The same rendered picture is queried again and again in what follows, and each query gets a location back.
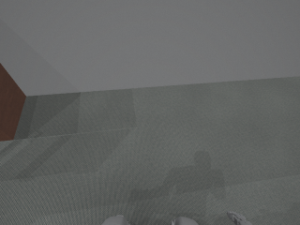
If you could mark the robot right hand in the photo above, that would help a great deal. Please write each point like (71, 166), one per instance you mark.
(238, 219)

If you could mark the cupboard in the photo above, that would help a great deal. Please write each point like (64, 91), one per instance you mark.
(12, 99)

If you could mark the left robot thigh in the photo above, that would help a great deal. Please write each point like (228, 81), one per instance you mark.
(116, 220)

